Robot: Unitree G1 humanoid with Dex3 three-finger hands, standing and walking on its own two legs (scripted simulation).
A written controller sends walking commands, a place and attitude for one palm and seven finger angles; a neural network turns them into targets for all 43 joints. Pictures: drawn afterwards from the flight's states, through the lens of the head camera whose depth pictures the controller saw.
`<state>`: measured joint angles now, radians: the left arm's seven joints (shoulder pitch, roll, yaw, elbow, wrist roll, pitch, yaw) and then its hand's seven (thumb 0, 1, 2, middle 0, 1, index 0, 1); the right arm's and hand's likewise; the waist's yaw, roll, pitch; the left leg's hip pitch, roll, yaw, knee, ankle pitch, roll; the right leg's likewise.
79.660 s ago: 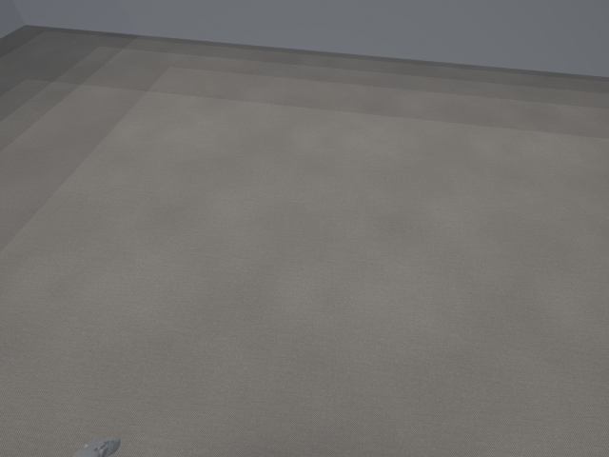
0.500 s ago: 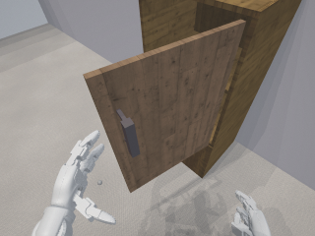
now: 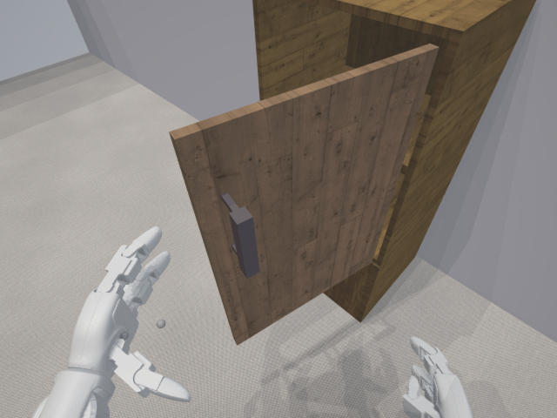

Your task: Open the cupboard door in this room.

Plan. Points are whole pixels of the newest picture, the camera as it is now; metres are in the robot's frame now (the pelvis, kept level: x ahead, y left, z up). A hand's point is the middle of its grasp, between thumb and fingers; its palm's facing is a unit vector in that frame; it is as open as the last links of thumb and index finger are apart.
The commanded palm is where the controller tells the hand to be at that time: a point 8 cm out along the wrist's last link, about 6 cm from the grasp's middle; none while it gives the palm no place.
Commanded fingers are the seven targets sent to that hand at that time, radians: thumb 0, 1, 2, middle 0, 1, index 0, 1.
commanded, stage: draw the hand back to the body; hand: left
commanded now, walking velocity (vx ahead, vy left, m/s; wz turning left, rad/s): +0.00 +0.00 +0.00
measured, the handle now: (239, 235) +0.35 +0.09 +0.09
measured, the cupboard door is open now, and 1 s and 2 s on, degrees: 77 77 77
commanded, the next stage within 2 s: step back with the hand held close in 1.30 s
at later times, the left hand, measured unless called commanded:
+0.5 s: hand (91, 304) +0.21 +0.22 +0.14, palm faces +0.28 -0.90 -0.33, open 14.1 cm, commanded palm +0.16 +0.27 +0.17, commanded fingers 0.00 0.20 0.60 -0.17 -0.30 -0.17 -0.30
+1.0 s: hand (36, 260) +0.23 +0.27 +0.20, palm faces +0.43 -0.80 -0.41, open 8.3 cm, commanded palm +0.18 +0.30 +0.21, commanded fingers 0.00 0.90 0.90 -0.20 -0.30 -0.20 -0.30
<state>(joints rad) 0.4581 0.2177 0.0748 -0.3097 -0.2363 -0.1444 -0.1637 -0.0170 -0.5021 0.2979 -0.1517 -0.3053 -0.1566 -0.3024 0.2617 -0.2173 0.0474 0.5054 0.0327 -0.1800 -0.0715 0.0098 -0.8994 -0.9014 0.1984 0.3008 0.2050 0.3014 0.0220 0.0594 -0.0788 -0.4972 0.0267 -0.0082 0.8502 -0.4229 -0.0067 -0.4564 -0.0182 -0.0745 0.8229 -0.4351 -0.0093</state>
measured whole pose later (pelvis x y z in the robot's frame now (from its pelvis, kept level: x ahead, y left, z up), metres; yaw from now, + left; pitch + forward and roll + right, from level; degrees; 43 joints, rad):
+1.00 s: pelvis +0.03 +0.01 +0.04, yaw -2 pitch -4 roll +0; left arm 0.45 0.35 0.33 -0.39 -0.05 -0.07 0.12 0.00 0.72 0.82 -0.20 -0.31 -0.21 -0.30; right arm 0.18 -0.22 0.02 0.64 -0.01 -0.10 -0.08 0.01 -0.90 -0.90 0.20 0.30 0.21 0.30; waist 0.08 0.06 0.03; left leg -0.09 0.02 0.04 0.43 -0.27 0.01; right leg -0.06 -0.01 -0.03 0.39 -0.26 0.01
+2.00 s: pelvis -0.07 +0.03 +0.03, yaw -3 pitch -1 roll -1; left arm 0.56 0.42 0.43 -0.51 -0.01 -0.20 0.14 0.01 0.89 0.90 -0.21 -0.31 -0.22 -0.30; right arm 0.20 -0.22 -0.01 0.54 0.01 -0.06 -0.09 0.01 -0.90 -0.90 0.20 0.30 0.21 0.30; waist 0.01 0.01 0.06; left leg -0.36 0.01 0.06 0.57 -0.19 0.04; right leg -0.34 -0.02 -0.01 0.53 -0.18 0.03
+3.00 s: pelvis -0.27 +0.02 +0.03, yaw -4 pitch +0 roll +0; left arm 0.60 0.44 0.42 -0.50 -0.02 -0.18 0.15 0.01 0.89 0.90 -0.21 -0.31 -0.22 -0.30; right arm 0.24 -0.19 0.01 0.62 -0.02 -0.13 -0.07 0.01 -0.90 -0.90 0.20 0.30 0.21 0.30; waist -0.02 -0.02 0.00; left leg -0.35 0.01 0.05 0.53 -0.27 0.02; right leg -0.20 0.04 -0.07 0.49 -0.33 -0.06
